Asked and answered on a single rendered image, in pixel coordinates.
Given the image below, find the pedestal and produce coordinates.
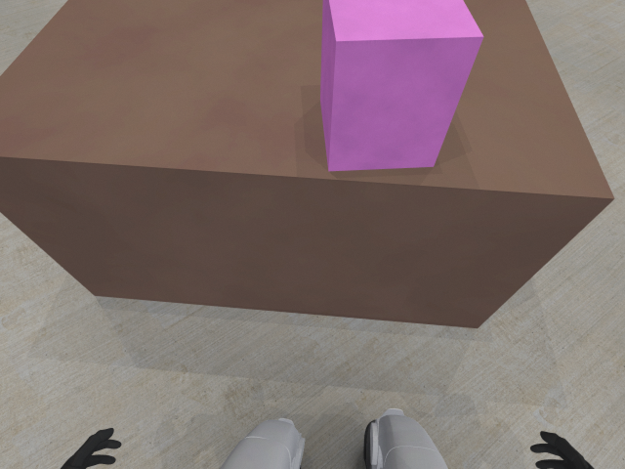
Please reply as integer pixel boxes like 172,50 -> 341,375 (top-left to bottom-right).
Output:
0,0 -> 615,328

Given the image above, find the right robot thigh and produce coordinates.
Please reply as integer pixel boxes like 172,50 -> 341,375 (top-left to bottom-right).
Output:
370,415 -> 448,469

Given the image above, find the carton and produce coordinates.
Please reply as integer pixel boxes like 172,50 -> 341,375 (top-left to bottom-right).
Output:
320,0 -> 483,171

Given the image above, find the right robot hand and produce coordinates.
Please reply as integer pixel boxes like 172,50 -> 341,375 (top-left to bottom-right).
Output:
530,431 -> 594,469

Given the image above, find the left robot thigh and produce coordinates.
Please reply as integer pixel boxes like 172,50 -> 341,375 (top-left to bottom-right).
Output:
220,420 -> 305,469

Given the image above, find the left robot hand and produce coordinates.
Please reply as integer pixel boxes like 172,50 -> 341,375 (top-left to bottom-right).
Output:
61,428 -> 121,469

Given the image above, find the robot thigh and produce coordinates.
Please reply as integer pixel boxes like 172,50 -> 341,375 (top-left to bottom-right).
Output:
220,420 -> 305,469
370,415 -> 448,469

